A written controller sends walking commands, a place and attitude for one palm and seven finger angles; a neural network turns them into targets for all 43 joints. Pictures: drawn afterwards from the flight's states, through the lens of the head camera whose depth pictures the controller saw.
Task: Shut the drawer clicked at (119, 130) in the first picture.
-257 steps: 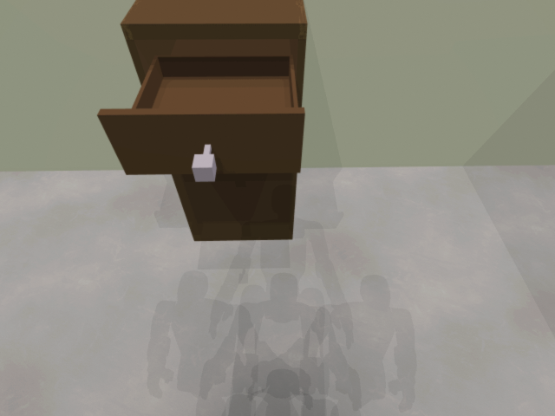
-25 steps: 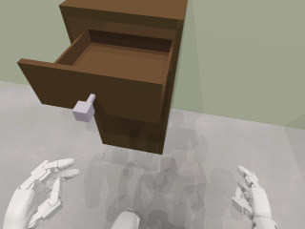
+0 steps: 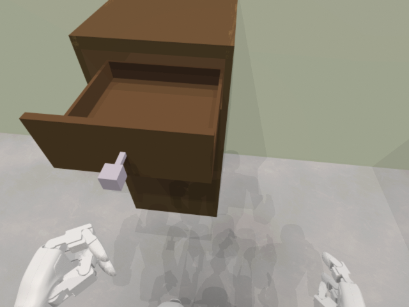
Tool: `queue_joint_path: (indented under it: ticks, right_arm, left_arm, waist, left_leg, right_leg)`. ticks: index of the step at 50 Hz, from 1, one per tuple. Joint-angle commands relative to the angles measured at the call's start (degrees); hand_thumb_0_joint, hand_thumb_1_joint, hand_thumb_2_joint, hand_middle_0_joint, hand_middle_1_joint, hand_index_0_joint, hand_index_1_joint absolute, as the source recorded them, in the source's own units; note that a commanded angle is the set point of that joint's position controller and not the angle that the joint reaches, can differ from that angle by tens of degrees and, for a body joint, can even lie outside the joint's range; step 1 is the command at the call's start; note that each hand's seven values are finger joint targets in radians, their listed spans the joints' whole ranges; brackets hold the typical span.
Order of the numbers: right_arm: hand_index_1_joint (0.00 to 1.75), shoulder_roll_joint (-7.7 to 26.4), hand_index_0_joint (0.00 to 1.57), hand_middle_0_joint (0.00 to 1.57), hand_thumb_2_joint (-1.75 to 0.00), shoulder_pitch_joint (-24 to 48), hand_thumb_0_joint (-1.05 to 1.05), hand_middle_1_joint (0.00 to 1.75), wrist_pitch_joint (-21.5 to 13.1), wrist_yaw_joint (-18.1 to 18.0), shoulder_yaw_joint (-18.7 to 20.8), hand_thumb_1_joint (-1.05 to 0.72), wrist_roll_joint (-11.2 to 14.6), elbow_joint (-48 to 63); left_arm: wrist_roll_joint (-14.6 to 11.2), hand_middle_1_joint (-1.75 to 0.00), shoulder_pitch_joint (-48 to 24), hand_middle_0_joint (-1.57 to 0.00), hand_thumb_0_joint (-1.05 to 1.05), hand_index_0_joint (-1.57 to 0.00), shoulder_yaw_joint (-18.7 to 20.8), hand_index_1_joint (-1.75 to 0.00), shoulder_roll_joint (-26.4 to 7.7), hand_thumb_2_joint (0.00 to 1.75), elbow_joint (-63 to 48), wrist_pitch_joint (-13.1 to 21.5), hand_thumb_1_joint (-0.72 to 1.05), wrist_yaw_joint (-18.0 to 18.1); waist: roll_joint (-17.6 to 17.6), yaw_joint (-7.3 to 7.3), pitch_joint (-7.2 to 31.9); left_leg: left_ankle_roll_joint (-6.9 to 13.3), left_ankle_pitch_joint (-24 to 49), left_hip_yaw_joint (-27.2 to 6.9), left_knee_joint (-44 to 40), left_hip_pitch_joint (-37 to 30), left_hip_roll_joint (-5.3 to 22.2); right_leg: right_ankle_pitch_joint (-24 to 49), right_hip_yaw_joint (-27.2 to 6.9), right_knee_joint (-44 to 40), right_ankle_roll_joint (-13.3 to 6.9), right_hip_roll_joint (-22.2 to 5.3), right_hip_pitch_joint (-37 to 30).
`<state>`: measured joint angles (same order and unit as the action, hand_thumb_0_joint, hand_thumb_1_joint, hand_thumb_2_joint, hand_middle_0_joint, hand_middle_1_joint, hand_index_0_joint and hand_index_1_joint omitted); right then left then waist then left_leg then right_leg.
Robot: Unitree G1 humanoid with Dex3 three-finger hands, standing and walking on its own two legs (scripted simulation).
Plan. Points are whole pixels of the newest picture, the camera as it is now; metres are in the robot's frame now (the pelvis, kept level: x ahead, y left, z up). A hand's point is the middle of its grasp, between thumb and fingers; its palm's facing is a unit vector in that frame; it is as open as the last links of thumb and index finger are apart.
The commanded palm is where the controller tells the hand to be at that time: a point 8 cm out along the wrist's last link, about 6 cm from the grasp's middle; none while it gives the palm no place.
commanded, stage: raise the hand and make a fist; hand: left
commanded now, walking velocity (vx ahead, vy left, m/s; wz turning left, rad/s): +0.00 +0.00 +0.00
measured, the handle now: (116, 169) +0.36 +0.22 +0.07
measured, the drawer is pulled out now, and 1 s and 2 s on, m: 0.29 0.29 0.29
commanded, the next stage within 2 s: bring the fist close to the handle in 0.90 s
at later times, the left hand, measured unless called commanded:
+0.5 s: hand (80, 254) +0.16 +0.18 +0.16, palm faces +0.00 -0.99 -0.13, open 3.3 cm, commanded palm +0.13 +0.23 +0.17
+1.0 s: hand (74, 247) +0.17 +0.19 +0.15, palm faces +0.04 -0.99 -0.11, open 3.3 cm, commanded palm +0.13 +0.24 +0.17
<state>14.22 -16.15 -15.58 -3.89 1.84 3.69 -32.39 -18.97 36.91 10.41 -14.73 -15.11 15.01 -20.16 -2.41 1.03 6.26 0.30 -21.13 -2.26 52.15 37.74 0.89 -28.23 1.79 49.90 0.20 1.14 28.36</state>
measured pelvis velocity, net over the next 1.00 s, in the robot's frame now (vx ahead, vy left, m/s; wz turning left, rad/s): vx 0.02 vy -0.03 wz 0.01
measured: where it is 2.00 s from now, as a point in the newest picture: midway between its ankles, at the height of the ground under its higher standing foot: outside the picture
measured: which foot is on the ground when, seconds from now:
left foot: down 0.00-1.00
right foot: down 0.00-1.00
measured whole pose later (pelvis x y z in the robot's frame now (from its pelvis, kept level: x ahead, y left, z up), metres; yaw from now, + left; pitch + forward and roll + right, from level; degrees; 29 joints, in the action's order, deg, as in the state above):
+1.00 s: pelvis +0.02 -0.03 +0.03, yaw +1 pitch +0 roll -1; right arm 14.9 -14.5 -21.0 -5.8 -1.7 5.5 -34.5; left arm -22.0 31.9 18.7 -18.0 -17.7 2.8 -21.7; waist -4.1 3.2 6.7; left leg -1.8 -17.8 -3.3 40.6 23.3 2.0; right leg -24.7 2.6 38.4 -1.8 2.4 14.1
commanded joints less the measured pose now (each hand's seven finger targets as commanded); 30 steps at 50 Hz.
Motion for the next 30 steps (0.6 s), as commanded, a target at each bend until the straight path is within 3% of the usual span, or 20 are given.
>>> queue_joint_path:
  ticks: [1, 5, 9, 12, 13, 16, 18, 19, 23, 25, 28, 30]
  right_arm:
    - [0.30, 4.96, 0.20, 0.20, -0.90, 7.27, 0.00, 0.30, -4.84, -0.20, 1.06, -0.90, -0.02, 11.07]
    - [0.30, 4.36, 0.20, 0.20, -0.90, 7.90, 0.00, 0.30, -3.25, 0.20, 0.33, -0.90, 0.14, 11.82]
    - [0.30, 4.46, 0.20, 0.20, -0.90, 8.83, 0.00, 0.30, -2.20, 0.38, -0.64, -0.90, 0.46, 12.87]
    - [0.30, 4.66, 0.20, 0.20, -0.90, 9.20, 0.00, 0.30, -2.26, 0.15, -1.48, -0.90, 0.52, 13.71]
    - [0.30, 4.81, 0.20, 0.20, -0.90, 9.80, 0.00, 0.30, -2.21, -0.02, -1.54, -0.90, 0.44, 13.26]
    - [0.30, 4.36, 0.20, 0.20, -0.90, 9.47, 0.00, 0.30, -2.56, -0.08, -2.26, -0.90, 0.38, 13.96]
    - [0.30, 4.43, 0.20, 0.20, -0.90, 10.06, 0.00, 0.30, -2.73, -0.21, -2.35, -0.90, 0.33, 13.11]
    - [0.30, 4.06, 0.20, 0.20, -0.90, 9.65, 0.00, 0.30, -2.84, -0.13, -2.60, -0.90, 0.45, 13.45]
    - [0.30, 4.46, 0.20, 0.20, -0.90, 10.30, 0.00, 0.30, -3.56, -0.74, -2.73, -0.90, 1.00, 12.16]
    - [0.30, 4.51, 0.20, 0.20, -0.90, 10.22, 0.00, 0.30, -4.37, -1.06, -3.05, -0.90, 1.32, 12.08]
    - [0.30, 5.14, 0.20, 0.20, -0.90, 10.84, 0.00, 0.30, -5.38, -1.60, -2.83, -0.90, 1.49, 11.06]
    - [0.30, 5.13, 0.20, 0.20, -0.90, 10.56, 0.00, 0.30, -5.93, -1.81, -2.61, -0.90, 1.65, 10.99]
  left_arm:
    - [0.21, -1.40, -2.88, -1.22, 0.00, -1.22, 4.72, -1.40, -7.66, 0.90, -19.40, 4.30, 0.90, 3.44]
    - [1.54, -1.49, -2.27, -1.30, 0.00, -1.30, 3.91, -1.49, -6.25, 0.90, -20.14, 0.95, 0.90, 6.92]
    - [2.34, -1.58, -1.72, -1.38, 0.00, -1.38, -0.05, -1.58, -3.83, 0.90, -20.20, -4.80, 0.90, 6.61]
    - [2.67, -1.60, -4.91, -1.40, 0.00, -1.40, -1.11, -1.60, -4.97, 0.90, -23.19, -7.99, 0.90, 6.05]
    - [3.00, -1.60, -5.34, -1.40, 0.00, -1.40, 0.70, -1.60, -6.70, 0.90, -22.82, -8.76, 0.90, 6.44]
    - [2.80, -1.60, -6.29, -1.40, 0.00, -1.40, 1.15, -1.60, -6.81, 0.90, -26.51, -9.43, 0.90, 6.89]
    - [2.56, -1.60, -6.58, -1.40, 0.00, -1.40, 4.82, -1.60, -9.38, 0.90, -26.96, -9.52, 0.90, 7.75]
    - [2.40, -1.60, -6.16, -1.40, 0.00, -1.40, 3.48, -1.60, -7.69, 0.90, -27.74, -9.44, 0.90, 7.68]
    - [0.90, -1.60, -8.24, -1.40, 0.00, -1.40, 6.91, -1.60, -9.70, 0.90, -24.86, -10.67, 0.90, 7.41]
    - [0.25, -1.60, -10.24, -1.40, 0.00, -1.40, 6.14, -1.60, -9.22, 0.90, -24.79, -11.31, 0.90, 6.51]
    - [-0.64, -1.60, -9.49, -1.40, 0.00, -1.40, 6.01, -1.60, -8.42, 0.90, -19.36, -13.14, 0.90, 4.68]
    - [-1.01, -1.60, -9.08, -1.40, 0.00, -1.40, 7.32, -1.60, -9.55, 0.90, -18.61, -13.56, 0.90, 3.56]
  waist:
    - [-2.57, 0.17, 6.84]
    - [-2.48, 0.57, 5.12]
    - [-2.22, 0.42, 2.59]
    - [-1.67, 0.09, 0.96]
    - [-0.56, 0.31, -0.10]
    - [-1.18, 0.78, 0.68]
    - [-1.26, 1.43, 0.79]
    - [-2.58, 1.34, 0.95]
    - [-0.87, 1.33, -0.60]
    - [-2.21, 1.14, -1.88]
    - [1.05, 1.15, -3.14]
    - [1.24, 1.49, -2.27]
  left_leg:
    - [1.77, 6.53, -1.33, -10.16, -15.37, -0.01]
    - [1.32, 4.23, -1.95, -12.23, -15.87, 0.49]
    - [1.38, 3.22, -1.70, -13.92, -16.23, 0.57]
    - [1.47, 2.01, -1.78, -15.09, -16.53, 0.52]
    - [1.62, 1.82, -1.84, -15.19, -16.44, 0.51]
    - [1.46, 1.97, -1.69, -16.13, -18.02, 0.38]
    - [1.38, 2.58, -1.56, -16.26, -18.56, 0.39]
    - [1.27, 2.93, -1.19, -16.53, -19.16, 0.24]
    - [1.23, 1.54, -0.76, -16.91, -19.14, 0.14]
    - [1.19, 0.23, -0.53, -17.48, -19.24, -0.11]
    - [1.49, 0.71, -0.34, -17.25, -19.06, -0.42]
    - [1.56, 2.21, 0.16, -17.07, -19.48, -0.65]
  right_leg:
    - [9.00, 3.01, -7.95, -0.95, 1.03, 4.78]
    - [8.17, 3.91, -8.57, -1.06, 1.17, 3.76]
    - [8.56, 3.76, -10.62, -0.87, 1.05, 2.33]
    - [7.85, 3.64, -12.09, -0.66, 0.97, 1.59]
    - [7.74, 3.47, -12.86, -0.74, 1.14, 1.04]
    - [7.16, 3.69, -13.40, -0.85, 1.02, 0.28]
    - [7.49, 3.57, -14.16, -1.02, 1.22, -0.90]
    - [7.59, 3.71, -14.18, -1.08, 1.05, -0.94]
    - [6.29, 3.08, -16.62, -0.82, 1.25, -1.55]
    - [4.96, 2.74, -17.61, -0.74, 0.87, -1.41]
    - [4.95, 1.55, -19.64, -0.39, 0.86, -1.72]
    - [5.73, 0.86, -20.27, -0.25, 0.45, -2.27]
